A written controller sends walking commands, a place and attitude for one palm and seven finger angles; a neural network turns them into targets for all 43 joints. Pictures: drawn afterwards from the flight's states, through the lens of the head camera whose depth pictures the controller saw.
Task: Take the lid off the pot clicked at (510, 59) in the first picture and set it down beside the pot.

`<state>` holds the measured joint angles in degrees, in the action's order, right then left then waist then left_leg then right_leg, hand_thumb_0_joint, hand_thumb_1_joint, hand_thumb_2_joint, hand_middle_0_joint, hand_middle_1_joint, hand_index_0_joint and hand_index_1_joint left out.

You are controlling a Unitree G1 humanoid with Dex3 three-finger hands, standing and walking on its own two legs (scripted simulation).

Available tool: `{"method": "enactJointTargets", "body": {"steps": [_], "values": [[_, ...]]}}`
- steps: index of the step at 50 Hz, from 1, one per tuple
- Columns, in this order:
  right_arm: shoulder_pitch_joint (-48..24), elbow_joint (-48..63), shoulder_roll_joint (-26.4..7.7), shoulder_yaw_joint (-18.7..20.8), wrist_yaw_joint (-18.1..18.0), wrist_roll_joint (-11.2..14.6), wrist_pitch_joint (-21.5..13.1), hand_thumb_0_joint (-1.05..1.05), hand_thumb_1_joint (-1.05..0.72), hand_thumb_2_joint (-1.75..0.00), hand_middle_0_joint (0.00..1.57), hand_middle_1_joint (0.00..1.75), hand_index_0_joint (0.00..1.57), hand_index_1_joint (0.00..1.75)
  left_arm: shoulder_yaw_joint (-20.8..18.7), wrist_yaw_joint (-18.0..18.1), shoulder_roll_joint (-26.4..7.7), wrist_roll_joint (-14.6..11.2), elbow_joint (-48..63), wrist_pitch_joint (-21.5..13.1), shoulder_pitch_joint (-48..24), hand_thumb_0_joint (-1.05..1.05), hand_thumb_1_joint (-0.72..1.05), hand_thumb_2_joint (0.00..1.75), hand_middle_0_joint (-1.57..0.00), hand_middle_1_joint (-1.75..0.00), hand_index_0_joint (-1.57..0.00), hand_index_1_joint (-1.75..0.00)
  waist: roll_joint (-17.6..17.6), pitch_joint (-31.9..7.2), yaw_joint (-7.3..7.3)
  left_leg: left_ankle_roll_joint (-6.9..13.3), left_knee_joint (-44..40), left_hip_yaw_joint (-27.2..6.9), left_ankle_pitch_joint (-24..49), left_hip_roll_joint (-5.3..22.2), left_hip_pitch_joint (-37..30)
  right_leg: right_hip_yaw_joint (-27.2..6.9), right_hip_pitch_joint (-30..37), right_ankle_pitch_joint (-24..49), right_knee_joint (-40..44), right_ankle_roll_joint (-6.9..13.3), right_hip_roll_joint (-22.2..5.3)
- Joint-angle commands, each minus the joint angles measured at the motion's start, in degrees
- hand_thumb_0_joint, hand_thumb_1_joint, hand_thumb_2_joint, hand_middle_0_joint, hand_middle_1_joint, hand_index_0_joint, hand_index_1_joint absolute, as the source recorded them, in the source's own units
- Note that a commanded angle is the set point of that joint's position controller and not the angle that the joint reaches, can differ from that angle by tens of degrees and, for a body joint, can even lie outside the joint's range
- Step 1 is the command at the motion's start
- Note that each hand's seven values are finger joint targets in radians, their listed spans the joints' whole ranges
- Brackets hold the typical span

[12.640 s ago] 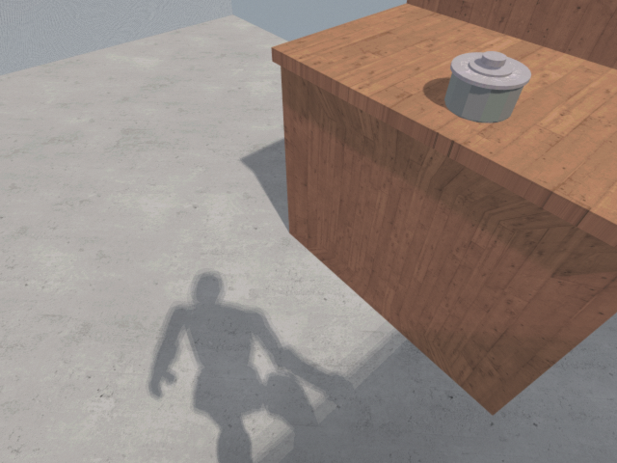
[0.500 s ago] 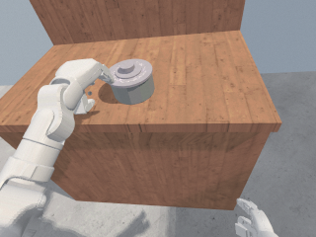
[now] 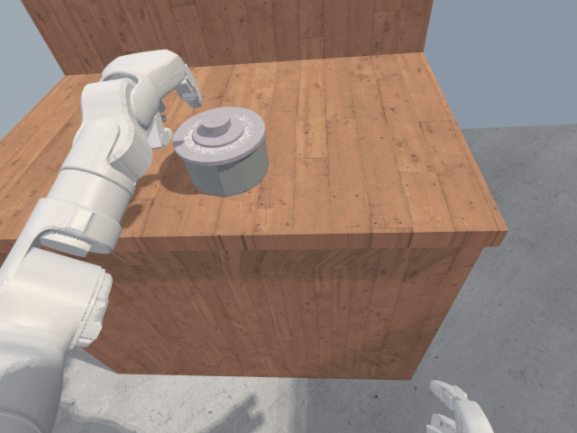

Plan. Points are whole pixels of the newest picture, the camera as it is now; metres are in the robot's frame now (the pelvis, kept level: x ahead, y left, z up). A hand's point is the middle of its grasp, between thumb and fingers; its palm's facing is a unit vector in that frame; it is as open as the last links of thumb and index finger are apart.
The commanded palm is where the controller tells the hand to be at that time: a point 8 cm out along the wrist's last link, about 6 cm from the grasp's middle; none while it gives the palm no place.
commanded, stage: move the open hand above the knob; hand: left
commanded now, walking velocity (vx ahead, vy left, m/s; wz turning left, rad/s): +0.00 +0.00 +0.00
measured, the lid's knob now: (216, 122) +0.56 +0.15 +0.15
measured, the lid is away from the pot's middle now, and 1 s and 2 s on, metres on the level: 0.00 0.00 0.00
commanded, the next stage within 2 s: lower the open fingers around the knob in 1.26 s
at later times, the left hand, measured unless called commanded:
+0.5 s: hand (213, 104) +0.50 +0.12 +0.22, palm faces -0.26 -0.03 -0.96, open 9.9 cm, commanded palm +0.52 +0.13 +0.28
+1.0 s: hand (197, 99) +0.53 +0.15 +0.21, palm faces -0.30 -0.02 -0.96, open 9.9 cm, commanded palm +0.52 +0.15 +0.28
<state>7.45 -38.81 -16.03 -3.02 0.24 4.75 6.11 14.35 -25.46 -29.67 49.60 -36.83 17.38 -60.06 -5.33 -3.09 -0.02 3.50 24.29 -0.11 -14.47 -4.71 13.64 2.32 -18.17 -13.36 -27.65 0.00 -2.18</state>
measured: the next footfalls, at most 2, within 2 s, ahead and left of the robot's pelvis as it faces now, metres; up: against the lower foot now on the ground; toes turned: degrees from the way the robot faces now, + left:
none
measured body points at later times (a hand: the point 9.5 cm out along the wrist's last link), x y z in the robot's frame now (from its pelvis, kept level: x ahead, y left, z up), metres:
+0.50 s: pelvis +0.01 +0.00 +0.00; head +0.05 -0.03 +0.45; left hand +0.51 +0.12 +0.27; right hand +0.08 -0.25 -0.14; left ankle -0.03 +0.08 -0.74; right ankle +0.01 -0.12 -0.74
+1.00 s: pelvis +0.02 +0.01 +0.00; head +0.08 -0.02 +0.45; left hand +0.54 +0.15 +0.27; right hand +0.05 -0.26 -0.14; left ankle -0.03 +0.08 -0.74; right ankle +0.01 -0.12 -0.74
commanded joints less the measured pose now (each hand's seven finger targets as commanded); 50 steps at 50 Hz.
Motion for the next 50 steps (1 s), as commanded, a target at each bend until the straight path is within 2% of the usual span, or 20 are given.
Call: {"method": "enactJointTargets", "body": {"steps": [1,3,4,6,8,9,11,13,18,19,22,28,33,36,38,42,45,48,49,50], "values": [[-5.95,10.12,-6.39,2.3,1.2,0.16,-0.59,0.0,-0.9,-0.9,0.2,0.3,0.2,0.3,3.06,-0.85,-0.82,0.73,8.02,-0.12,-16.57,0.0,-0.4,1.74,-0.89,-0.08,-0.89,-0.08,9.5,-15.79,0.93,-1.03,-0.57,-1.09,23.11,1.91,-3.32,0.14,8.95,17.9,0.93,2.0,1.51],[-6.99,10.63,-6.4,2.88,1.11,-0.25,0.03,0.0,-0.9,-0.9,0.2,0.3,0.2,0.3,3.32,-0.36,-2.83,0.79,19.31,-0.13,-30.09,0.0,-0.4,1.74,-0.89,-0.08,-0.89,-0.08,4.38,-21.96,2.58,-0.76,0.62,-2.57,28.02,1.86,-8.88,-0.53,8.28,18.59,1.02,2.44,1.72],[-5.61,10.49,-5.9,2.94,1.05,-0.68,-1.23,0.0,-0.9,-0.9,0.2,0.3,0.2,0.3,-1.8,0.25,-10.43,2.1,26.39,-1.16,-41.13,0.0,-0.4,1.74,-0.89,-0.08,-0.89,-0.08,1.58,-30.39,2.3,-0.92,0.81,-3.59,30.83,1.39,-12.58,-1.66,11.02,19.69,0.93,2.39,2.13],[-2.6,7.79,-6.4,2.84,-0.09,-1.39,-2.86,0.0,-0.9,-0.9,0.2,0.3,0.2,0.3,-8.2,1.12,-18.61,2.54,21.98,-1.58,-49.16,0.0,-0.4,1.74,-0.89,-0.08,-0.89,-0.08,-0.04,-33.79,2.73,-1.34,1.38,-4.77,33.56,0.99,-14.73,-1.8,11.79,21.18,0.61,2.69,2.71],[0.31,5.05,-7.31,2.65,-1.12,-1.67,-2.96,0.0,-0.9,-0.9,0.2,0.3,0.2,0.3,-13.3,2.45,-24.2,2.42,10.24,-1.48,-45.63,0.0,-0.4,1.74,-0.89,-0.08,-0.89,-0.08,3.07,-29.12,2.35,-1.53,0.39,-3.95,30.58,0.83,-10.15,-1.03,12.68,21.47,1.6,2.97,2.95],[1.67,3.78,-6.34,2.03,-1.42,-1.66,-2.9,0.0,-0.9,-0.9,0.2,0.3,0.2,0.3,-13.09,2.85,-23.76,4.02,4.57,-1.45,-45.66,0.0,-0.4,1.74,-0.89,-0.08,-0.89,-0.08,7.23,-27.71,2.05,-1.4,-0.92,-3.09,27.67,0.69,-6.76,-1.12,14.41,20.96,1.23,2.68,2.76],[1.99,2.49,-5.94,1.9,-1.46,-0.74,-1.79,0.0,-0.9,-0.9,0.2,0.3,0.2,0.3,-4.81,2.79,-11.65,3.24,-11.39,-0.48,-35.66,0.0,-0.4,1.74,-0.89,-0.08,-0.89,-0.08,12.3,-15.83,2.59,-1.39,-2.67,-1.78,21.55,1.33,-0.64,0.21,9.75,17.31,1.67,2.43,2.27],[1.85,3.12,-6.84,2.42,-0.5,-0.01,-0.8,0.0,-0.9,-0.9,0.2,0.3,0.2,0.3,3.15,2.06,0.18,1.85,-17.74,0.68,-27.91,0.0,-0.4,1.74,-0.89,-0.08,-0.89,-0.08,10.59,-10.75,3.17,-1.73,-2.77,-1.75,21.57,1.71,-1.0,0.97,4.84,15.26,2.24,2.45,2.49],[0.88,5.53,-7.14,3.55,0.1,-1.47,0.04,0.0,-0.9,-0.9,0.2,0.3,0.2,0.3,3.47,1.02,-2.69,3.48,-0.09,-1.4,-48.52,0.0,-0.4,1.74,-0.89,-0.08,-0.89,-0.08,4.74,-27.79,5.59,-0.92,1.03,-3.07,29.38,1.36,-9.55,-1.31,7.14,20.43,1.15,2.36,2.42],[3.36,4.34,-6.9,3.71,-0.28,-1.73,-0.72,0.0,-0.9,-0.9,0.2,0.3,0.2,0.3,-0.71,1.38,-8.34,4.63,-0.18,-2.17,-54.5,0.0,-0.4,1.74,-0.89,-0.08,-0.89,-0.08,5.78,-30.96,5.91,-0.82,0.87,-3.35,27.99,1.19,-10.34,-1.9,8.25,20.07,1.56,2.09,2.8],[6.55,1.77,-7.18,3.11,-2.26,-1.4,-1.88,0.0,-0.9,-0.9,0.2,0.3,0.2,0.3,-6.13,2.92,-17.33,5.29,-9.56,-3.19,-58.03,0.0,-0.4,1.74,-0.89,-0.08,-0.89,-0.08,8.1,-27.78,6.44,-0.19,-1.31,-2.05,20.55,0.52,-4.19,-2.3,11.03,19.76,2.15,2.19,2.75],[9.86,-1.09,-8.78,3.51,-1.97,-0.96,-1.38,0.0,-0.9,-0.9,0.2,0.3,0.2,0.3,1.21,4.76,-5.89,6.06,-26.99,-1.22,-48.34,0.0,-0.4,1.74,-0.89,-0.08,-0.89,-0.08,6.99,-18.28,7.77,-1.44,-1.79,-2.35,24.06,1.83,-1.58,-0.84,3.16,17.13,3.33,2.43,3.25],[9.3,0.72,-9.04,4.0,-1.61,-1.54,-0.43,0.0,-0.9,-0.9,0.2,0.3,0.2,0.3,-1.08,3.23,-10.52,6.35,-21.08,-2.34,-52.43,0.0,-0.4,1.74,-0.89,-0.08,-0.89,-0.08,7.87,-28.91,7.24,-0.15,-0.02,-1.17,26.8,1.68,-1.37,-2.38,10.71,24.06,1.51,1.67,2.57],[9.97,1.56,-8.21,4.45,-1.82,-1.84,-1.47,0.0,-0.9,-0.9,0.2,0.3,0.2,0.3,-6.61,3.41,-18.84,7.61,-14.41,-5.08,-57.81,0.0,-0.4,1.74,-0.89,-0.08,-0.89,-0.08,5.35,-36.35,6.11,0.3,1.43,-1.43,31.14,1.84,-5.26,-3.76,13.01,26.42,0.69,1.32,2.6],[10.93,1.13,-8.0,4.72,-1.87,-1.51,-1.58,0.0,-0.9,-0.9,0.2,0.3,0.2,0.3,-2.29,3.25,-13.73,6.46,-14.08,-5.86,-57.45,0.0,-0.4,1.74,-0.89,-0.08,-0.89,-0.08,3.31,-33.07,7.29,-0.2,1.71,-1.85,34.55,2.0,-6.87,-2.78,9.65,26.07,1.67,1.62,2.9],[11.61,0.27,-8.77,4.35,-1.86,-1.48,-1.13,0.0,-0.9,-0.9,0.2,0.3,0.2,0.3,-5.58,3.09,-17.01,6.83,-21.38,-4.73,-48.47,0.0,-0.4,1.74,-0.89,-0.08,-0.89,-0.08,6.05,-25.21,6.01,0.14,0.47,-1.04,29.85,2.19,-2.34,-2.44,7.81,23.36,2.19,1.52,2.94],[10.36,0.67,-8.35,4.54,-1.2,-1.1,-0.48,0.0,-0.9,-0.9,0.2,0.3,0.2,0.3,1.23,2.08,-8.27,6.19,-17.51,-4.79,-50.11,0.0,-0.4,1.74,-0.89,-0.08,-0.89,-0.08,3.65,-24.93,7.12,-0.14,1.19,-1.62,32.83,2.59,-6.04,-1.96,3.8,22.26,2.4,1.46,2.88],[9.87,1.13,-8.71,5.11,-0.9,-1.05,-0.4,0.0,-0.9,-0.9,0.2,0.3,0.2,0.3,2.06,1.54,-6.2,3.95,-11.49,-6.11,-52.34,0.0,-0.4,1.74,-0.89,-0.08,-0.89,-0.08,2.41,-27.03,7.76,-0.72,2.12,-3.06,37.68,2.76,-11.91,-1.33,1.01,21.53,2.77,1.64,3.38],[10.4,1.49,-8.2,5.24,-0.69,-1.51,-1.13,0.0,-0.9,-0.9,0.2,0.3,0.2,0.3,-2.58,1.79,-12.04,4.42,-7.22,-7.13,-55.42,0.0,-0.4,1.74,-0.89,-0.08,-0.89,-0.08,1.84,-32.83,6.73,-0.83,2.75,-3.79,39.89,2.82,-14.63,-2.26,2.85,22.33,2.01,1.25,3.45],[9.9,1.54,-8.03,5.09,-0.88,-1.57,-1.26,0.0,-0.9,-0.9,0.2,0.3,0.2,0.3,-1.81,1.63,-11.17,4.53,-9.77,-7.37,-54.87,0.0,-0.4,1.74,-0.89,-0.08,-0.89,-0.08,1.66,-32.24,7.05,-0.74,3.32,-3.64,40.17,2.63,-14.45,-2.21,2.21,22.5,1.61,1.41,3.4]]}}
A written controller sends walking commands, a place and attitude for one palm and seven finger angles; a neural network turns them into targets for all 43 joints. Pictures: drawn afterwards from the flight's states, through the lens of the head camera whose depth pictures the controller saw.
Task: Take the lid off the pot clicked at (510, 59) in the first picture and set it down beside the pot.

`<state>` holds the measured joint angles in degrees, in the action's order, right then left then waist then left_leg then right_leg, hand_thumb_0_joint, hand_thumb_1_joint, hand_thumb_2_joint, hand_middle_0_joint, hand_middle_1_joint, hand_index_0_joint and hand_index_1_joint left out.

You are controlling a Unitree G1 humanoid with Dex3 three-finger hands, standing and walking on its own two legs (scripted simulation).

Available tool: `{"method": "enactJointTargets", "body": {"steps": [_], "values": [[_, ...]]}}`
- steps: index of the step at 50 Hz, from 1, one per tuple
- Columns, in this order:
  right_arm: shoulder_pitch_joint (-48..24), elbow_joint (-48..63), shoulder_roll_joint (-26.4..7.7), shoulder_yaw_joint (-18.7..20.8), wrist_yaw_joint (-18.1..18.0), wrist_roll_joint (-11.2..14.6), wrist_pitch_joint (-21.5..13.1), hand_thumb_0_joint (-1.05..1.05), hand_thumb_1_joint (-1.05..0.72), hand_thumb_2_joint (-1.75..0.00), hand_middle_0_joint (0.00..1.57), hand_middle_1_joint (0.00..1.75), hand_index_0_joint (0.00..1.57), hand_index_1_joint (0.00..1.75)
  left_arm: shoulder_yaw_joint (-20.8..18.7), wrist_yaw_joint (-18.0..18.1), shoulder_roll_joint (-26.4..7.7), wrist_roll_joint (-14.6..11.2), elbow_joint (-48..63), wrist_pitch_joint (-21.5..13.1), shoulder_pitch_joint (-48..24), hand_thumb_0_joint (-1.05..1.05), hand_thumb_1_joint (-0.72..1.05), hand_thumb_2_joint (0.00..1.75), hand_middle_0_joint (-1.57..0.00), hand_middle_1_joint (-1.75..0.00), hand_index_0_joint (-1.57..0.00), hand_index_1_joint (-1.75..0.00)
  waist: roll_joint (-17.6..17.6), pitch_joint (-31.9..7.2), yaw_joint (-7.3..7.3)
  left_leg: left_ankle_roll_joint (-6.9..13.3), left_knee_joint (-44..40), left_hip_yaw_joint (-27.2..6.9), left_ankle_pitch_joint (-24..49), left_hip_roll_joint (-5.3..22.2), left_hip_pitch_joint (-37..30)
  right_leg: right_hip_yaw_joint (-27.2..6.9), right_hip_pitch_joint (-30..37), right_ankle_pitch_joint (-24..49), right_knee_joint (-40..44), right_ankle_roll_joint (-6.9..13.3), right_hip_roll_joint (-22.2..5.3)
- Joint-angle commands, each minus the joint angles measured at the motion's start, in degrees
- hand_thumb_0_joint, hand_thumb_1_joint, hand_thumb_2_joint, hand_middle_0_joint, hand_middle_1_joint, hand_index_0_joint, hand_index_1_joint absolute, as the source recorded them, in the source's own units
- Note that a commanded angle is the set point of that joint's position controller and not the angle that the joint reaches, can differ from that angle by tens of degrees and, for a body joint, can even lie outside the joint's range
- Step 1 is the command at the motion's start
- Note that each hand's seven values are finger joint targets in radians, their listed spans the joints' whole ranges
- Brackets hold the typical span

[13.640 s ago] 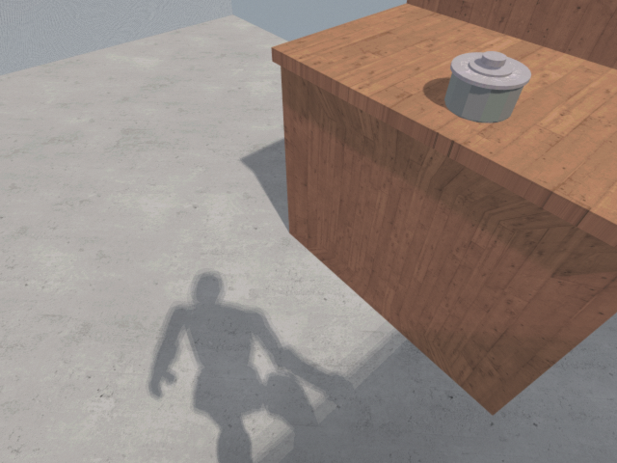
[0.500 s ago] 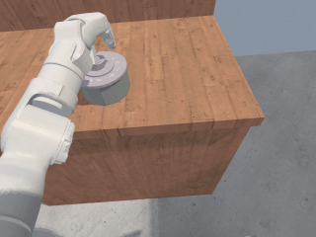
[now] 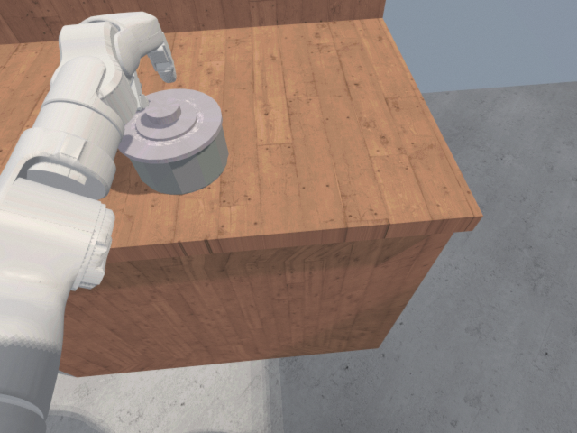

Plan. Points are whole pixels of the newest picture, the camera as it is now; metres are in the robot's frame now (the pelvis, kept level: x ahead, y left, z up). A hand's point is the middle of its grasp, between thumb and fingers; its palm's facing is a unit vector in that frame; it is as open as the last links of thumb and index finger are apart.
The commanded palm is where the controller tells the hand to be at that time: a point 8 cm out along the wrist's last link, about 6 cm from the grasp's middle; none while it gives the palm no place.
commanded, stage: move the open hand above the knob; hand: left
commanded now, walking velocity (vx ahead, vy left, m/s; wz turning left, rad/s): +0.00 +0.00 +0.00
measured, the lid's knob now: (163, 110) +0.54 +0.15 +0.15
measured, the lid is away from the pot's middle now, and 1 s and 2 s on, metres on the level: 0.00 0.00 0.01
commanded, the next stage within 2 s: lower the open fingers around the knob in 0.26 s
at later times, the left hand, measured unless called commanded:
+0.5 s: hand (155, 86) +0.50 +0.14 +0.22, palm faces -0.32 -0.08 -0.94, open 9.9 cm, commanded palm +0.50 +0.14 +0.27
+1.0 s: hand (154, 99) +0.50 +0.14 +0.20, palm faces -0.34 -0.10 -0.94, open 9.9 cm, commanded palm +0.50 +0.16 +0.23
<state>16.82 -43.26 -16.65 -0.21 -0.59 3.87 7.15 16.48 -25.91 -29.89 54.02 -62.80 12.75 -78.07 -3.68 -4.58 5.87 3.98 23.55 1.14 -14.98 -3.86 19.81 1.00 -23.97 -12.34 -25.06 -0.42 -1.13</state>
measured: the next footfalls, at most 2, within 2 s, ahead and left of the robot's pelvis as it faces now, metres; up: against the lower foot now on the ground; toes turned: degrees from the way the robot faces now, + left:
none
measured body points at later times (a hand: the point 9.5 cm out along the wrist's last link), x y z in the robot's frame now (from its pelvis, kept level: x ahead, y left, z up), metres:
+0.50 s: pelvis +0.00 +0.00 +0.00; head +0.05 -0.03 +0.44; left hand +0.51 +0.14 +0.27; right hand +0.06 -0.26 -0.15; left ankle -0.05 +0.07 -0.74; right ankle -0.01 -0.13 -0.74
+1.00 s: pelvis -0.01 -0.01 +0.00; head +0.04 -0.02 +0.44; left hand +0.51 +0.15 +0.25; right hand +0.03 -0.28 -0.14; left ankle -0.05 +0.07 -0.74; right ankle -0.01 -0.13 -0.74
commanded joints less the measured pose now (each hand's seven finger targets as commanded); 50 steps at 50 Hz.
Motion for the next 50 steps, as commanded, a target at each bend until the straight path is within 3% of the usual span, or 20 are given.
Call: {"method": "enactJointTargets", "body": {"steps": [1,5,8,10,15,17,18,19,23,26,28,30,33,36,38,43,44,46,48,50], "values": [[1.09,5.5,-7.3,2.18,-0.27,-0.78,-2.23,0.0,-0.9,-0.9,0.2,0.3,0.2,0.3,-5.85,2.3,-12.81,-0.23,15.52,-2.8,-36.56,0.0,-0.4,1.74,-0.89,-0.08,-0.89,-0.08,1.71,-31.07,1.0,-1.3,3.75,-4.78,39.2,1.72,-19.84,-0.74,9.02,21.36,-0.97,1.73,2.27],[0.9,3.77,-7.33,1.61,-0.36,-0.13,-1.53,0.0,-0.9,-0.9,0.2,0.3,0.2,0.3,-1.99,3.31,-7.97,0.26,8.32,-0.99,-35.99,0.0,-0.4,1.74,-0.89,-0.08,-0.89,-0.08,3.97,-21.74,2.14,-1.89,1.92,-4.55,32.97,1.76,-14.97,0.31,5.05,17.27,0.08,2.19,2.3],[-0.26,4.41,-7.66,1.44,-0.14,-0.39,-1.23,0.0,-0.9,-0.9,0.2,0.3,0.2,0.3,-2.29,4.18,-6.81,-0.51,8.9,-0.49,-34.4,0.0,-0.4,1.74,-0.89,-0.08,-0.89,-0.08,2.21,-23.15,1.16,-2.25,2.15,-4.4,35.35,1.61,-15.69,0.41,5.94,18.55,-0.33,2.65,2.04],[-0.59,4.93,-7.08,1.13,0.04,-0.82,-1.28,0.0,-0.9,-0.9,0.2,0.3,0.2,0.3,-3.78,4.23,-9.04,0.99,9.97,-0.53,-35.66,0.0,-0.4,1.74,-0.89,-0.08,-0.89,-0.08,3.29,-27.41,0.56,-2.43,2.6,-4.69,37.91,1.68,-16.1,-0.12,8.45,20.63,-1.4,2.38,1.88],[-2.02,5.13,-7.13,0.84,0.16,-0.35,0.02,0.0,-0.9,-0.9,0.2,0.3,0.2,0.3,-0.79,3.66,-5.57,1.36,7.36,1.46,-35.23,0.0,-0.4,1.74,-0.89,-0.08,-0.89,-0.08,5.47,-24.54,1.27,-2.15,2.2,-4.39,33.83,1.78,-13.35,0.22,7.39,18.57,-1.25,2.25,1.77],[-1.82,5.26,-7.12,0.95,-0.01,-0.4,-0.27,0.0,-0.9,-0.9,0.2,0.3,0.2,0.3,-2.7,3.7,-7.88,1.06,8.92,1.21,-37.28,0.0,-0.4,1.74,-0.89,-0.08,-0.89,-0.08,5.45,-26.1,1.23,-1.84,2.22,-4.43,32.96,1.58,-14.02,-0.14,8.39,18.8,-1.23,2.22,1.83],[-2.29,5.66,-7.42,1.06,-0.02,-0.48,-0.2,0.0,-0.9,-0.9,0.2,0.3,0.2,0.3,-1.42,3.7,-6.18,-0.1,11.69,0.65,-38.6,0.0,-0.4,1.74,-0.89,-0.08,-0.89,-0.08,3.38,-27.24,1.41,-2.12,2.59,-4.57,35.11,1.53,-15.59,0.14,7.95,19.6,-1.29,2.51,1.78],[-1.87,4.39,-6.89,0.9,0.03,-0.63,-0.54,0.0,-0.9,-0.9,0.2,0.3,0.2,0.3,-2.68,3.28,-7.18,0.37,6.95,2.71,-39.55,0.0,-0.4,1.74,-0.89,-0.08,-0.89,-0.08,2.4,-28.46,0.94,-2.3,2.55,-4.97,35.09,1.08,-15.95,-0.07,8.58,19.87,-1.86,2.48,1.86],[-0.82,3.43,-8.03,0.75,-0.25,-0.41,-0.5,0.0,-0.9,-0.9,0.2,0.3,0.2,0.3,-2.43,2.37,-7.13,-0.23,1.78,5.15,-36.18,0.0,-0.4,1.74,-0.89,-0.08,-0.89,-0.08,5.65,-23.87,1.38,-1.97,1.66,-4.08,30.17,0.58,-10.93,0.42,9.38,19.82,-0.97,2.61,1.89],[-0.61,3.79,-7.68,0.86,-0.41,-0.43,-1.31,0.0,-0.9,-0.9,0.2,0.3,0.2,0.3,-2.05,1.78,-7.12,0.68,3.54,5.08,-38.28,0.0,-0.4,1.74,-0.89,-0.08,-0.89,-0.08,8.16,-25.73,1.62,-0.96,1.61,-3.74,27.16,0.39,-10.15,-0.15,11.32,20.49,-1.27,2.11,1.73],[-0.9,3.93,-8.09,1.19,-0.38,-0.44,-1.28,0.0,-0.9,-0.9,0.2,0.3,0.2,0.3,-0.21,1.51,-4.61,-0.29,3.85,4.83,-36.36,0.0,-0.4,1.74,-0.89,-0.08,-0.89,-0.08,6.42,-25.68,1.77,-0.89,2.44,-3.76,28.9,0.26,-10.72,0.17,10.49,21.19,-1.36,2.29,1.79],[-0.22,4.15,-7.87,1.19,-0.3,-0.75,-1.62,0.0,-0.9,-0.9,0.2,0.3,0.2,0.3,-2.24,1.29,-7.41,0.9,5.07,4.24,-37.12,0.0,-0.4,1.74,-0.89,-0.08,-0.89,-0.08,6.01,-28.02,1.18,-0.94,2.63,-3.87,29.16,0.27,-11.27,-0.31,11.43,21.44,-1.9,2.03,1.79],[-0.57,4.42,-8.07,1.44,-0.31,-0.6,-1.35,0.0,-0.9,-0.9,0.2,0.3,0.2,0.3,-2.81,1.26,-7.92,-0.11,5.25,3.84,-34.22,0.0,-0.4,1.74,-0.89,-0.08,-0.89,-0.08,4.36,-27.05,0.69,-1.01,3.11,-3.57,30.22,0.23,-10.7,0.01,11.84,22.27,-2.09,2.33,1.69],[0.17,3.97,-8.06,1.11,-0.74,-0.36,-1.25,0.0,-0.9,-0.9,0.2,0.3,0.2,0.3,-4.14,1.49,-10.68,1.05,2.79,3.97,-34.57,0.0,-0.4,1.74,-0.89,-0.08,-0.89,-0.08,7.12,-23.54,1.09,-0.44,2.11,-3.06,23.61,0.04,-7.01,-0.24,11.93,19.98,-1.67,2.12,1.86],[-0.36,4.03,-8.38,1.23,-0.78,0.05,-0.99,0.0,-0.9,-0.9,0.2,0.3,0.2,0.3,-0.71,1.6,-6.29,-0.11,1.84,4.22,-32.84,0.0,-0.4,1.74,-0.89,-0.08,-0.89,-0.08,5.13,-21.35,1.65,-0.53,2.0,-2.97,23.41,0.05,-6.95,0.3,9.95,19.08,-1.3,2.49,1.72],[0.0,3.93,-9.12,1.16,-1.18,0.3,-0.43,0.0,-0.9,-0.9,0.2,0.3,0.2,0.3,-2.2,2.04,-8.29,-0.38,-1.81,4.34,-28.24,0.0,-0.4,1.74,-0.89,-0.08,-0.89,-0.08,7.7,-20.15,1.76,-0.08,2.04,-2.12,18.28,0.04,-3.7,0.23,10.61,18.06,-1.71,2.31,1.76],[0.51,3.9,-8.84,0.86,-1.38,0.28,-0.57,0.0,-0.9,-0.9,0.2,0.3,0.2,0.3,-4.13,2.16,-11.25,0.78,-3.86,4.4,-27.24,0.0,-0.4,1.74,-0.89,-0.08,-0.89,-0.08,9.65,-21.02,1.34,-0.02,2.09,-1.99,16.47,-0.07,-2.12,-0.31,12.15,17.78,-2.25,1.92,1.77],[-0.12,4.14,-9.03,0.53,-1.78,0.67,-0.35,0.0,-0.9,-0.9,0.2,0.3,0.2,0.3,-4.09,2.32,-12.47,0.93,-5.71,4.54,-26.6,0.0,-0.4,1.74,-0.89,-0.08,-0.89,-0.08,10.43,-19.47,1.62,0.09,1.68,-1.26,12.88,-0.03,0.42,-0.48,12.32,16.86,-2.21,1.78,1.58],[-0.27,4.5,-9.21,0.8,-1.62,0.85,-0.12,0.0,-0.9,-0.9,0.2,0.3,0.2,0.3,-0.73,2.44,-7.75,-0.02,-5.58,4.45,-25.17,0.0,-0.4,1.74,-0.89,-0.08,-0.89,-0.08,8.62,-18.27,1.98,-0.11,2.19,-1.4,14.26,0.11,-0.25,0.27,10.2,16.64,-2.36,2.11,1.58],[0.07,4.22,-9.32,0.61,-1.69,0.99,0.08,0.0,-0.9,-0.9,0.2,0.3,0.2,0.3,-1.35,2.48,-9.06,0.87,-7.43,4.4,-24.08,0.0,-0.4,1.74,-0.89,-0.08,-0.89,-0.08,9.07,-17.24,2.36,-0.17,2.69,-1.31,13.4,0.47,0.06,0.04,8.34,15.51,-2.55,1.8,1.75]]}}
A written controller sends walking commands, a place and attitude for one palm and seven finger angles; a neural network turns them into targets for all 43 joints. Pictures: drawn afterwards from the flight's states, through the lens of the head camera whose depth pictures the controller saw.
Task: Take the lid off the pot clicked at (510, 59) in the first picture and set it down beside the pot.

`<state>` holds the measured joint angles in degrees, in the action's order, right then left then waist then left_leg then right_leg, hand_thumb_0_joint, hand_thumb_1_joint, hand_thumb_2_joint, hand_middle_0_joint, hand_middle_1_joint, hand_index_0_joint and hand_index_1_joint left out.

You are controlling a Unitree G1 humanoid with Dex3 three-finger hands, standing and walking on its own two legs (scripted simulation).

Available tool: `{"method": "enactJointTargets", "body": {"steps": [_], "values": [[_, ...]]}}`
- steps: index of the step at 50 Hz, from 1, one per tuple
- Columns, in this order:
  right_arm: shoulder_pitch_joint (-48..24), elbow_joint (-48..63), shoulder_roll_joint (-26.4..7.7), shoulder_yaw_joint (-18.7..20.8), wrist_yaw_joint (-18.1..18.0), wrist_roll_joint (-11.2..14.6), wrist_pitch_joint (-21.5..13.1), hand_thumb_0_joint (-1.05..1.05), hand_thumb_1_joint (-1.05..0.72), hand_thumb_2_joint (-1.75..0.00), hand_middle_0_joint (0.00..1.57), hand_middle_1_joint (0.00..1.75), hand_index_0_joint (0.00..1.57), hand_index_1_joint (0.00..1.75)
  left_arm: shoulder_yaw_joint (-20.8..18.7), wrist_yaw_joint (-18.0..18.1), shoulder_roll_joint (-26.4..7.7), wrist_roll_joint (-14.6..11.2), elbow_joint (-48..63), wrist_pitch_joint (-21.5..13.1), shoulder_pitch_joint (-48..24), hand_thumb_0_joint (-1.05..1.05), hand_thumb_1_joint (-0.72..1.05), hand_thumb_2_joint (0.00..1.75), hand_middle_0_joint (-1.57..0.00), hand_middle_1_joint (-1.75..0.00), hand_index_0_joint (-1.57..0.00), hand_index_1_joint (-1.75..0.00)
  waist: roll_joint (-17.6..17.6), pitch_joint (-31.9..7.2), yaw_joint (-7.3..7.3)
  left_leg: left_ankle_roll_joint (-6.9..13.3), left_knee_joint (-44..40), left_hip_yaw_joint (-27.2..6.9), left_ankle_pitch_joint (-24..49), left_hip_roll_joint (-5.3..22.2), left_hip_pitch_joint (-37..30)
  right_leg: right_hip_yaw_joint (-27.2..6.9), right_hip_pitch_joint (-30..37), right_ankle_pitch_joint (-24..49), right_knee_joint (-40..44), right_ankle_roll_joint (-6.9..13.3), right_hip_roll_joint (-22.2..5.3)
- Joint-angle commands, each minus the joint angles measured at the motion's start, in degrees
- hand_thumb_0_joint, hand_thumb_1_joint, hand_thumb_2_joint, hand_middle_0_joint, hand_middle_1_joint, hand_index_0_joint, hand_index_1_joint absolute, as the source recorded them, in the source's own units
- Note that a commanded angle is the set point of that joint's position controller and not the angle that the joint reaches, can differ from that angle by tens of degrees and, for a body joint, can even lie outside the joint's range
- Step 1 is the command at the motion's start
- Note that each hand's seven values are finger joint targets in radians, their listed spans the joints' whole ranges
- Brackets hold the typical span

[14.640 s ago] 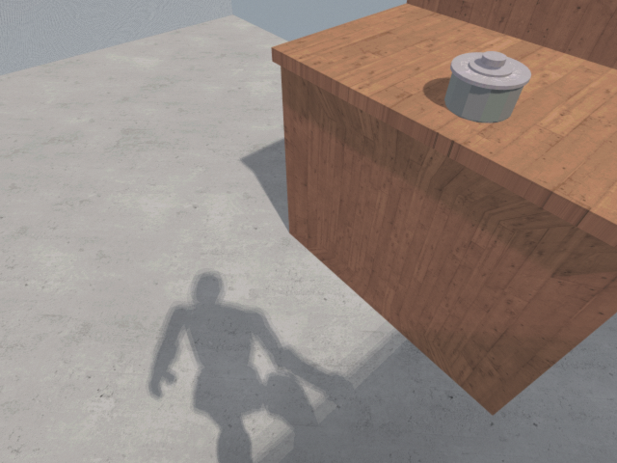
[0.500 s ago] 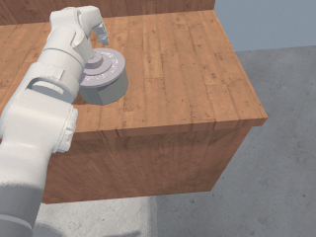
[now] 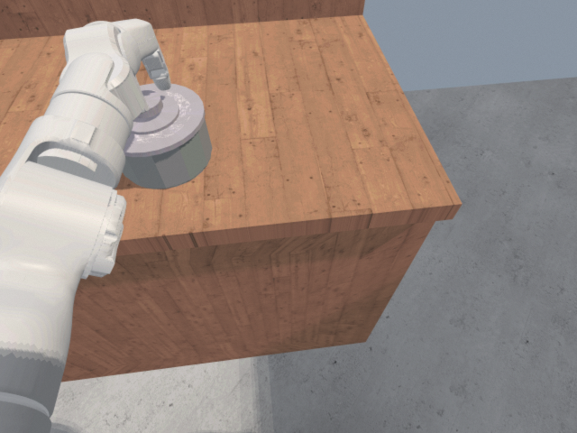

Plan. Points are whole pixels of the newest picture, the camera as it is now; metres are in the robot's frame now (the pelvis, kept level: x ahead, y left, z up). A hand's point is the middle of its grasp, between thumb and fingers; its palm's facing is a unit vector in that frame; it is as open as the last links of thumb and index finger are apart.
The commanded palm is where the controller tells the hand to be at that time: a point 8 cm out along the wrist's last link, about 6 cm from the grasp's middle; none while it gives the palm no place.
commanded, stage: lower the open fingers around the knob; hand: left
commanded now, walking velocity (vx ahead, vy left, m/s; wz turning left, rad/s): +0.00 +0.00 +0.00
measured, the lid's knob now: (144, 104) +0.55 +0.17 +0.16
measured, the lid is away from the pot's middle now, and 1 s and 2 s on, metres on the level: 0.00 0.01 0.01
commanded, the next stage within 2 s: raise the hand to come down again in 1.48 s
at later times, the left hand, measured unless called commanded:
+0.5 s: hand (131, 97) +0.52 +0.17 +0.19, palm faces -0.38 -0.09 -0.92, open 9.9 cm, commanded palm +0.52 +0.16 +0.23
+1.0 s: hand (141, 97) +0.52 +0.16 +0.19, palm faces -0.38 -0.06 -0.92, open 10.0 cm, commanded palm +0.52 +0.15 +0.23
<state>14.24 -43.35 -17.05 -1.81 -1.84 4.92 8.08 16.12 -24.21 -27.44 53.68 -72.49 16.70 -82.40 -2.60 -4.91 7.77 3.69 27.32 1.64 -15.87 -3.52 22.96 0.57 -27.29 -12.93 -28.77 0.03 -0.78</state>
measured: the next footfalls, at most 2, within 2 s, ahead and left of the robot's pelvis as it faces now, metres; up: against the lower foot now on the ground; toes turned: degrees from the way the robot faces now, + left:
none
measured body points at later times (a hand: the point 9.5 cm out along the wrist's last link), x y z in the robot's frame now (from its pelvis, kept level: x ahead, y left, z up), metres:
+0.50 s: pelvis +0.01 +0.01 +0.00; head +0.08 +0.00 +0.44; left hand +0.54 +0.17 +0.24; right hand +0.02 -0.26 -0.14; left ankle -0.04 +0.08 -0.73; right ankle +0.00 -0.12 -0.73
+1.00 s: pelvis +0.01 +0.00 +0.00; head +0.08 -0.01 +0.44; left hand +0.54 +0.16 +0.24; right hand +0.04 -0.27 -0.15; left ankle -0.04 +0.08 -0.73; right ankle +0.00 -0.12 -0.73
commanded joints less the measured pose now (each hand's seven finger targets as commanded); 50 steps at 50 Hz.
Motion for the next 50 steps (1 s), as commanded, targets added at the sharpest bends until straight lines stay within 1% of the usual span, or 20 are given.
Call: {"method": "enactJointTargets", "body": {"steps": [1,3,6,10,14,17,18,20,23,26,28,31,33,37,38,40,44,46,48,50], "values": [[2.5,4.39,-8.93,2.32,-0.53,-0.22,-0.63,0.0,-0.9,-0.9,0.2,0.3,0.2,0.3,-1.21,0.82,-12.16,1.12,4.82,0.2,-22.61,0.0,-0.4,1.74,-0.89,-0.08,-0.89,-0.08,6.9,-18.3,0.75,0.22,-1.3,-1.74,13.77,0.15,-3.7,0.18,11.92,16.02,1.25,1.37,1.32],[2.07,4.98,-8.72,2.84,-0.56,-0.44,-0.55,0.0,-0.9,-0.9,0.2,0.3,0.2,0.3,0.82,0.61,-9.7,-0.47,12.42,-0.99,-30.64,0.0,-0.4,1.74,-0.89,-0.08,-0.89,-0.08,3.08,-22.32,1.67,0.4,-0.62,-2.66,17.1,0.1,-7.76,0.28,11.2,16.85,1.35,1.69,1.19],[4.29,3.96,-7.91,3.1,-0.77,-0.79,-1.55,0.0,-0.9,-0.9,0.2,0.3,0.2,0.3,-4.13,1.45,-16.27,2.22,11.39,-1.83,-32.72,0.0,-0.4,1.74,-0.89,-0.08,-0.89,-0.08,1.17,-28.65,1.0,-0.11,0.69,-4.03,22.84,0.43,-12.17,-0.32,11.44,17.78,0.59,1.62,1.65],[5.02,2.86,-8.41,3.05,-0.38,-0.48,-1.09,0.0,-0.9,-0.9,0.2,0.3,0.2,0.3,0.84,0.35,-9.07,1.2,5.88,-1.24,-27.59,0.0,-0.4,1.74,-0.89,-0.08,-0.89,-0.08,2.9,-21.31,2.08,-0.83,0.61,-4.07,23.44,1.01,-10.3,1.02,6.39,15.75,1.17,1.41,2.05],[5.6,2.54,-8.54,3.36,-0.08,-1.13,-1.28,0.0,-0.9,-0.9,0.2,0.3,0.2,0.3,-1.05,-0.01,-10.08,0.32,7.97,-2.08,-27.96,0.0,-0.4,1.74,-0.89,-0.08,-0.89,-0.08,2.59,-24.52,1.58,-0.83,1.86,-4.84,29.04,0.79,-12.85,0.92,6.87,18.33,0.43,1.51,2.38],[5.84,2.21,-8.77,3.18,-0.13,-0.7,-0.98,0.0,-0.9,-0.9,0.2,0.3,0.2,0.3,0.12,-0.67,-8.97,-0.02,4.59,-1.66,-26.03,0.0,-0.4,1.74,-0.89,-0.08,-0.89,-0.08,5.59,-20.8,2.12,-0.42,1.2,-4.16,24.98,0.69,-9.72,1.22,6.54,17.12,0.74,1.4,2.4],[5.53,2.24,-9.1,3.47,-0.04,-0.83,-0.85,0.0,-0.9,-0.9,0.2,0.3,0.2,0.3,1.92,-0.72,-6.22,-1.32,6.53,-1.82,-26.28,0.0,-0.4,1.74,-0.89,-0.08,-0.89,-0.08,3.67,-20.95,2.18,-0.62,1.37,-4.25,27.47,0.71,-11.09,1.66,5.73,17.86,0.72,1.7,2.35],[6.13,1.81,-8.92,3.56,0.18,-0.98,-0.91,0.0,-0.9,-0.9,0.2,0.3,0.2,0.3,0.61,-0.7,-7.89,-0.22,7.11,-1.94,-28.42,0.0,-0.4,1.74,-0.89,-0.08,-0.89,-0.08,4.04,-22.76,2.27,-1.03,1.7,-4.85,27.98,1.06,-12.31,1.41,4.99,17.11,0.35,1.44,2.47],[6.12,1.76,-9.14,3.74,0.48,-1.11,-0.72,0.0,-0.9,-0.9,0.2,0.3,0.2,0.3,2.48,-0.75,-4.86,-1.25,7.39,-1.94,-26.87,0.0,-0.4,1.74,-0.89,-0.08,-0.89,-0.08,0.98,-22.22,2.19,-1.58,2.31,-5.12,31.46,1.19,-14.11,1.98,3.06,17.16,0.19,1.86,2.5],[6.58,1.44,-8.63,3.52,0.64,-1.17,-0.75,0.0,-0.9,-0.9,0.2,0.3,0.2,0.3,1.43,-0.75,-5.98,0.1,6.27,-1.77,-27.5,0.0,-0.4,1.74,-0.89,-0.08,-0.89,-0.08,2.76,-22.44,2.23,-1.61,2.59,-5.32,29.98,1.18,-13.5,1.74,2.84,16.27,-0.09,1.64,2.74],[6.17,1.44,-8.8,3.81,0.81,-1.25,-0.54,0.0,-0.9,-0.9,0.2,0.3,0.2,0.3,4.56,-0.8,-1.31,-1.18,7.36,-1.66,-27.64,0.0,-0.4,1.74,-0.89,-0.08,-0.89,-0.08,0.77,-21.57,2.64,-1.81,2.88,-5.52,31.43,1.31,-14.7,2.31,0.81,15.82,0.0,1.89,2.67],[6.93,0.83,-8.75,3.55,0.75,-1.37,-0.64,0.0,-0.9,-0.9,0.2,0.3,0.2,0.3,1.25,-0.7,-5.38,-0.03,5.01,-1.15,-27.95,0.0,-0.4,1.74,-0.89,-0.08,-0.89,-0.08,3.69,-21.57,2.58,-1.63,2.65,-5.45,28.19,1.12,-12.83,1.95,1.89,15.02,-0.14,1.68,2.91],[6.5,0.77,-9.17,3.62,0.63,-1.21,-0.38,0.0,-0.9,-0.9,0.2,0.3,0.2,0.3,2.83,-0.61,-3.37,-1.43,5.82,-0.95,-28.76,0.0,-0.4,1.74,-0.89,-0.08,-0.89,-0.08,2.96,-21.04,3.05,-1.5,2.44,-5.06,27.76,0.94,-11.91,2.25,2.13,15.93,-0.19,2.0,2.67],[6.28,1.54,-8.48,3.33,0.79,-1.36,-0.84,0.0,-0.9,-0.9,0.2,0.3,0.2,0.3,1.12,-0.73,-5.82,-0.08,7.04,-1.05,-28.43,0.0,-0.4,1.74,-0.89,-0.08,-0.89,-0.08,2.89,-25.08,1.96,-1.5,2.97,-5.02,29.5,0.83,-12.29,1.5,4.9,17.72,-1.05,1.64,2.54],[5.7,1.81,-8.71,3.54,0.9,-1.39,-0.59,0.0,-0.9,-0.9,0.2,0.3,0.2,0.3,3.41,-0.8,-2.4,-1.31,8.42,-1.24,-28.08,0.0,-0.4,1.74,-0.89,-0.08,-0.89,-0.08,1.18,-24.67,2.25,-1.82,3.4,-5.39,32.56,0.98,-13.79,2.03,3.44,18.31,-0.99,1.95,2.51],[5.94,1.6,-8.28,3.54,1.07,-1.45,-0.58,0.0,-0.9,-0.9,0.2,0.3,0.2,0.3,3.91,-1.3,-1.64,-0.74,8.5,-1.27,-29.41,0.0,-0.4,1.74,-0.89,-0.08,-0.89,-0.08,2.01,-24.04,2.58,-1.81,3.5,-5.5,32.1,1.18,-14.18,1.86,2.24,17.36,-0.87,1.53,2.71],[6.11,1.14,-8.66,3.1,0.38,-1.02,-0.21,0.0,-0.9,-0.9,0.2,0.3,0.2,0.3,0.53,-0.72,-6.64,-0.71,5.25,-0.4,-28.7,0.0,-0.4,1.74,-0.89,-0.08,-0.89,-0.08,5.86,-21.27,2.65,-0.61,2.36,-4.22,24.0,0.49,-8.33,1.42,5.59,17.25,-0.64,1.57,2.59],[6.01,1.18,-8.56,2.98,0.22,-0.8,-0.34,0.0,-0.9,-0.9,0.2,0.3,0.2,0.3,2.28,-0.77,-4.53,-1.02,3.87,0.18,-28.85,0.0,-0.4,1.74,-0.89,-0.08,-0.89,-0.08,6.41,-19.72,3.21,-0.21,1.9,-4.03,21.23,0.34,-6.88,1.47,5.56,16.54,-0.41,1.55,2.47],[5.17,1.89,-8.66,3.37,0.53,-1.04,-0.32,0.0,-0.9,-0.9,0.2,0.3,0.2,0.3,3.62,-0.63,-2.21,-1.77,7.78,-0.45,-28.67,0.0,-0.4,1.74,-0.89,-0.08,-0.89,-0.08,1.92,-23.04,2.56,-0.84,2.87,-4.66,27.33,0.66,-11.02,1.69,4.39,17.78,-0.96,1.93,2.28],[5.74,2.08,-8.29,3.35,0.69,-1.55,-0.56,0.0,-0.9,-0.9,0.2,0.3,0.2,0.3,2.08,-0.88,-3.95,-0.5,8.66,-0.94,-28.45,0.0,-0.4,1.74,-0.89,-0.08,-0.89,-0.08,2.44,-26.07,2.08,-1.12,3.72,-4.94,30.21,0.81,-12.57,1.33,5.2,18.94,-1.53,1.5,2.49]]}}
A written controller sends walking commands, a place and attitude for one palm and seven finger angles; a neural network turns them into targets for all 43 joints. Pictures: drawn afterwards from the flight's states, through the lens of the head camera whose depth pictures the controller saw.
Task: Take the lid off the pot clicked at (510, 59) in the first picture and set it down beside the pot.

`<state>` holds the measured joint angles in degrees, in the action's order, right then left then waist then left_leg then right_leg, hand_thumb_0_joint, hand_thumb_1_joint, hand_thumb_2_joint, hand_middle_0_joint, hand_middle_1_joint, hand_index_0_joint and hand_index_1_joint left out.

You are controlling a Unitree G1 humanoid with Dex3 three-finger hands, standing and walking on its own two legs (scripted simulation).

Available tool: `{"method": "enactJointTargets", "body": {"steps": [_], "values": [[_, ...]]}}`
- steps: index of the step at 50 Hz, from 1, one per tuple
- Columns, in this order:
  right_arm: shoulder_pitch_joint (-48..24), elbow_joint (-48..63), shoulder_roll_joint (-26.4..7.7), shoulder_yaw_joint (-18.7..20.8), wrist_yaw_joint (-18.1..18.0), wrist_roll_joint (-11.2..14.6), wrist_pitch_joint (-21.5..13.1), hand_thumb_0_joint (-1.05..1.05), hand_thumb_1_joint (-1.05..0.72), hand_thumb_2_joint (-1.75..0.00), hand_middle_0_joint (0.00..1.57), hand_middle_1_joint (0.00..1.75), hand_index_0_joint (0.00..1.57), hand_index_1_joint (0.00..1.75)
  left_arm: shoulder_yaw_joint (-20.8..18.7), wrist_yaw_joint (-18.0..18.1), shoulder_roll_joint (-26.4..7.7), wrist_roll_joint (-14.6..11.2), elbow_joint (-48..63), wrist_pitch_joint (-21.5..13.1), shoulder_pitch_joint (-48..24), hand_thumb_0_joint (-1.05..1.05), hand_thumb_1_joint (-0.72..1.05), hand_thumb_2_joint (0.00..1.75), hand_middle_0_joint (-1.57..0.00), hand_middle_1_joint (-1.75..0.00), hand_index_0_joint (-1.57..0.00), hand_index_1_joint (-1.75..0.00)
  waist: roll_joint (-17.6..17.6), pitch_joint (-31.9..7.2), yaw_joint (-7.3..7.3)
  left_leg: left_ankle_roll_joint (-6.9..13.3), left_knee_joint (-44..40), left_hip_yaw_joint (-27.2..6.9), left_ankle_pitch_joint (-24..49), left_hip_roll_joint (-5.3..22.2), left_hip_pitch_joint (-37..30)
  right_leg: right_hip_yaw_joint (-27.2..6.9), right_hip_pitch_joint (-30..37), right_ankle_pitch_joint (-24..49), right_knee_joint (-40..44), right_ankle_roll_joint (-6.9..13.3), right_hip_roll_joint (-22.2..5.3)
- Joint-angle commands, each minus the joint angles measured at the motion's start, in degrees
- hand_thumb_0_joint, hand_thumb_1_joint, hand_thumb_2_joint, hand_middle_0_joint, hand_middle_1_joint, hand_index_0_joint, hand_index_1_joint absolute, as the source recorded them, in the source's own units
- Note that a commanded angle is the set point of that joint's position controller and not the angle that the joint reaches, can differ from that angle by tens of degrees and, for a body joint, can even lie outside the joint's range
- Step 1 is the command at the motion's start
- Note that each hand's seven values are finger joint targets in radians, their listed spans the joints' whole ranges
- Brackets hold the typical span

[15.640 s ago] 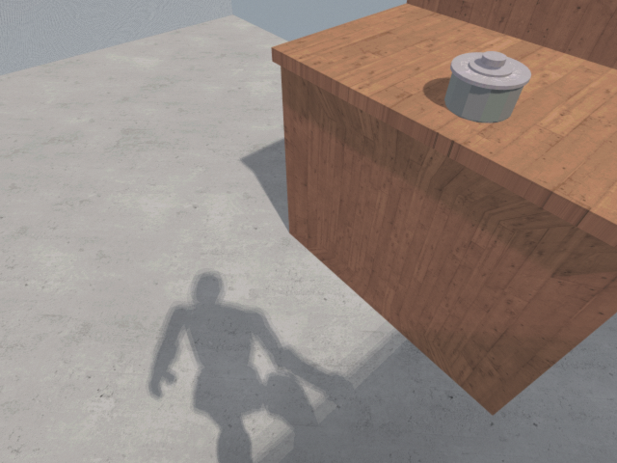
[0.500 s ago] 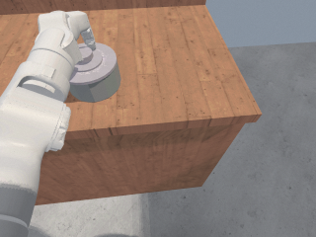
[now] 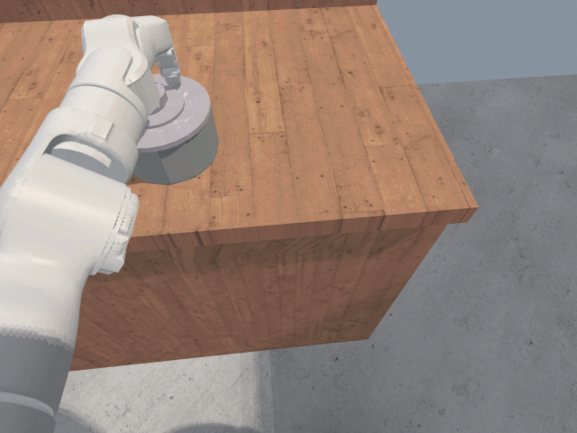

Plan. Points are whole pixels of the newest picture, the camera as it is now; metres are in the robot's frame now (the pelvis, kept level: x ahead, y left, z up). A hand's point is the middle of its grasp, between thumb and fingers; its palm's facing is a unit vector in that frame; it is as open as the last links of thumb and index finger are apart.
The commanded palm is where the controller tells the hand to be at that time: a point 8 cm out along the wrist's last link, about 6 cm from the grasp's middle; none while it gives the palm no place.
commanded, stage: lower the open fingers around the knob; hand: left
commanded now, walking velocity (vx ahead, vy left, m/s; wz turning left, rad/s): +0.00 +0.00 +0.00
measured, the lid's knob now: (148, 96) +0.54 +0.15 +0.16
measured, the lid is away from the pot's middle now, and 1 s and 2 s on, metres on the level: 0.01 0.01 0.01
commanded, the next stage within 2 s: raise the hand to come down again in 0.48 s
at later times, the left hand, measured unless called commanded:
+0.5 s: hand (149, 88) +0.52 +0.14 +0.19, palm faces -0.37 -0.08 -0.93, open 9.9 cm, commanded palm +0.52 +0.14 +0.23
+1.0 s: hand (145, 91) +0.53 +0.15 +0.18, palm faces -0.33 -0.03 -0.94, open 10.1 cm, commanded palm +0.52 +0.14 +0.25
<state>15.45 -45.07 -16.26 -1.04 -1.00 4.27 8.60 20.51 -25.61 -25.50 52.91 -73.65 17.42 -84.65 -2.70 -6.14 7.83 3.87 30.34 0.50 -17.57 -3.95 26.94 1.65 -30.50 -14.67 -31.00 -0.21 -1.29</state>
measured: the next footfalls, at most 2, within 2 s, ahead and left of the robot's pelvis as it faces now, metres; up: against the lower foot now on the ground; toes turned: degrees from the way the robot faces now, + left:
none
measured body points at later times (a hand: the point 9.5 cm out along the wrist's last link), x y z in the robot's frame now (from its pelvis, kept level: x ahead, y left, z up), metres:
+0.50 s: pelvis +0.00 +0.00 +0.00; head +0.07 -0.02 +0.44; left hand +0.53 +0.14 +0.24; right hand +0.01 -0.28 -0.14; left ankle -0.04 +0.08 -0.73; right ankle -0.01 -0.12 -0.73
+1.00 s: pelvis +0.01 +0.00 +0.00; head +0.07 -0.01 +0.45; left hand +0.54 +0.15 +0.24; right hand +0.02 -0.26 -0.14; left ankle -0.04 +0.08 -0.73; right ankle -0.01 -0.12 -0.73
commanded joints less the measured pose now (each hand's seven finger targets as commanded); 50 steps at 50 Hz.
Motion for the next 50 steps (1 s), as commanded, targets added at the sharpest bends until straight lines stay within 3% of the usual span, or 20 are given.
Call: {"method": "enactJointTargets", "body": {"steps": [1,7,8,11,13,16,20,23,27,28,29,30,31,33,37,41,43,44,47,50], "values": [[4.64,3.9,-9.03,2.58,-0.25,-0.89,-1.08,0.0,-0.9,-0.9,0.2,0.3,0.2,0.3,-4.86,0.61,-8.89,0.4,9.27,-1.76,-24.93,0.0,-0.4,1.74,-0.89,-0.08,-0.89,-0.08,3.81,-25.47,1.49,-1.06,0.81,-3.47,31.38,1.13,-15.74,0.04,10.19,21.44,0.6,1.66,3.02],[4.11,3.56,-9.27,2.16,-0.89,-0.04,-0.71,0.0,-0.9,-0.9,0.2,0.3,0.2,0.3,-2.61,0.49,-7.35,-0.43,5.22,-0.58,-24.8,0.0,-0.4,1.74,-0.89,-0.08,-0.89,-0.08,7.8,-18.08,2.75,0.24,-1.08,-2.08,20.57,0.48,-9.13,0.07,10.68,19.08,1.89,1.58,2.86],[3.8,3.43,-9.8,2.18,-0.94,0.17,-0.39,0.0,-0.9,-0.9,0.2,0.3,0.2,0.3,-2.42,0.84,-7.18,-1.16,4.77,-0.5,-23.56,0.0,-0.4,1.74,-0.89,-0.08,-0.89,-0.08,5.55,-16.93,2.68,0.1,-1.09,-1.84,20.81,0.52,-8.8,0.38,9.94,19.1,1.93,1.98,2.76],[3.96,4.01,-9.07,2.11,-0.94,-0.18,-0.83,0.0,-0.9,-0.9,0.2,0.3,0.2,0.3,-3.69,0.96,-9.05,0.37,6.72,-0.98,-24.66,0.0,-0.4,1.74,-0.89,-0.08,-0.89,-0.08,5.32,-22.0,1.99,0.08,-0.56,-2.19,22.89,0.5,-10.45,-0.32,12.16,20.48,1.09,1.72,2.64],[3.61,4.36,-9.29,2.25,-0.88,-0.01,-0.57,0.0,-0.9,-0.9,0.2,0.3,0.2,0.3,-2.03,0.86,-6.85,-0.54,7.27,-1.16,-22.74,0.0,-0.4,1.74,-0.89,-0.08,-0.89,-0.08,3.49,-20.68,2.06,-0.13,-0.29,-2.18,24.54,0.67,-10.83,0.25,11.13,20.65,1.23,1.92,2.55],[3.85,4.36,-9.21,2.06,-1.16,0.02,-0.55,0.0,-0.9,-0.9,0.2,0.3,0.2,0.3,-5.38,1.16,-12.11,0.83,7.31,-1.29,-24.21,0.0,-0.4,1.74,-0.89,-0.08,-0.89,-0.08,5.83,-22.12,1.74,0.23,-0.65,-1.62,21.44,0.51,-8.99,-0.53,13.81,21.03,1.17,1.58,2.62],[4.2,3.77,-9.21,2.17,-1.16,0.24,-0.44,0.0,-0.9,-0.9,0.2,0.3,0.2,0.3,-1.55,1.02,-6.89,0.47,5.22,-0.75,-24.23,0.0,-0.4,1.74,-0.89,-0.08,-0.89,-0.08,5.49,-18.56,2.8,0.09,-0.82,-2.17,21.01,0.84,-9.63,0.12,9.66,18.46,1.75,1.55,2.8],[3.78,3.85,-10.1,1.92,-1.72,0.38,-0.24,0.0,-0.9,-0.9,0.2,0.3,0.2,0.3,-5.3,1.78,-12.72,0.22,4.79,-0.82,-24.01,0.0,-0.4,1.74,-0.89,-0.08,-0.89,-0.08,5.29,-18.49,2.44,0.21,-1.12,-1.3,18.79,0.42,-7.16,-0.03,11.99,19.67,1.63,1.95,2.6],[4.58,3.6,-9.58,1.77,-1.72,0.6,-0.56,0.0,-0.9,-0.9,0.2,0.3,0.2,0.3,-2.5,1.63,-9.29,1.21,1.96,-0.38,-23.92,0.0,-0.4,1.74,-0.89,-0.08,-0.89,-0.08,6.33,-18.02,3.01,0.06,-1.22,-1.72,17.52,0.76,-6.9,-0.01,10.25,17.68,1.44,1.58,2.71],[4.44,3.52,-9.79,2.08,-1.64,0.44,-0.47,0.0,-0.9,-0.9,0.2,0.3,0.2,0.3,-1.07,1.73,-6.56,0.45,3.63,-0.66,-24.06,0.0,-0.4,1.74,-0.89,-0.08,-0.89,-0.08,4.08,-18.69,3.1,-0.16,-0.86,-2.22,21.67,1.16,-9.42,0.49,8.74,18.29,1.3,1.89,2.64],[5.1,3.63,-9.48,2.23,-1.38,0.0,-0.67,0.0,-0.9,-0.9,0.2,0.3,0.2,0.3,-3.37,1.86,-9.74,1.37,5.8,-1.01,-24.99,0.0,-0.4,1.74,-0.89,-0.08,-0.89,-0.08,3.34,-22.56,2.25,-0.42,-0.21,-2.64,24.11,1.26,-11.44,-0.01,9.72,18.8,0.77,1.55,2.77],[5.36,5.67,-9.21,2.73,-1.6,-0.41,-0.65,0.0,-0.9,-0.9,0.2,0.3,0.2,0.3,-7.65,3.32,-14.6,3.2,14.8,-5.57,-24.59,0.0,-0.39,1.71,-0.88,-0.1,-0.88,-0.1,4.95,-25.07,1.86,-0.19,0.99,-2.55,26.44,2.12,-11.72,-0.82,10.49,19.72,0.71,1.4,3.02],[4.42,6.2,-8.86,2.55,-2.01,-0.72,-0.35,0.0,-0.9,-0.9,0.2,0.3,0.2,0.3,-8.81,4.13,-15.74,3.88,13.28,-7.07,-21.27,0.0,-0.38,1.68,-0.86,-0.13,-0.86,-0.13,3.98,-27.54,1.03,-0.11,1.41,-1.79,27.05,1.87,-11.74,-1.36,12.83,20.85,0.08,1.56,2.82],[4.42,6.77,-8.32,2.67,-2.22,-0.17,0.05,0.0,-0.9,-0.9,0.2,0.3,0.2,0.3,-5.41,4.25,-11.01,2.2,13.7,-7.84,-18.66,0.0,-0.36,1.62,-0.83,-0.17,-0.83,-0.17,3.54,-25.14,1.48,-0.15,0.78,-1.3,27.81,1.78,-10.92,-0.82,13.32,21.72,0.92,1.83,2.62],[4.43,6.05,-8.12,2.32,-2.2,0.01,0.0,0.0,-0.9,-0.9,0.2,0.3,0.2,0.3,-8.11,6.12,-15.27,2.07,13.44,-6.85,-23.89,0.0,-0.31,1.51,-0.78,-0.25,-0.78,-0.25,1.99,-21.22,1.18,-0.22,-1.34,-1.83,23.69,2.23,-11.27,-0.74,11.11,17.45,2.34,1.83,2.71],[5.01,5.42,-7.95,2.19,-2.13,-0.06,-0.72,0.0,-0.9,-0.9,0.2,0.3,0.2,0.3,-8.86,6.9,-15.99,2.58,13.33,-6.13,-24.75,0.0,-0.28,1.41,-0.73,-0.31,-0.73,-0.31,1.45,-23.21,0.85,-0.87,-1.32,-2.84,29.7,2.61,-14.66,-0.49,11.02,18.82,2.51,1.96,2.72],[4.56,5.84,-8.09,2.51,-1.69,-0.01,-0.87,0.0,-0.9,-0.9,0.2,0.3,0.2,0.3,-5.0,6.66,-10.76,2.01,17.11,-6.65,-26.01,0.0,-0.26,1.36,-0.71,-0.34,-0.71,-0.34,-1.62,-24.26,1.27,-1.74,-0.75,-3.49,35.28,2.97,-18.41,0.02,9.07,19.6,2.8,2.13,2.71],[5.14,5.63,-7.77,2.66,-1.41,-0.44,-1.42,0.0,-0.9,-0.9,0.2,0.3,0.2,0.3,-6.61,6.73,-12.89,2.75,18.9,-7.27,-27.57,0.0,-0.25,1.34,-0.7,-0.35,-0.7,-0.35,-1.06,-27.31,0.94,-1.93,-0.22,-4.16,36.83,3.17,-20.73,-0.49,9.37,19.66,2.51,1.72,2.89],[5.33,5.3,-7.98,2.71,-1.64,-0.46,-1.63,0.0,-0.9,-0.9,0.2,0.3,0.2,0.3,-7.37,6.27,-13.83,2.19,16.96,-7.56,-27.47,0.0,-0.23,1.27,-0.67,-0.39,-0.67,-0.39,1.76,-26.52,1.61,-1.46,-0.81,-3.65,33.67,2.68,-19.38,-0.52,10.36,19.53,3.13,1.61,2.98],[5.28,5.04,-7.75,2.78,-1.53,-0.39,-2.36,0.0,-0.9,-0.9,0.2,0.3,0.2,0.3,-6.47,6.28,-12.73,1.51,18.54,-8.37,-30.12,0.0,-0.21,1.2,-0.65,-0.42,-0.65,-0.42,0.02,-26.88,1.7,-1.78,-0.65,-4.01,36.89,2.61,-21.49,-0.5,9.36,20.5,3.17,1.78,2.98]]}}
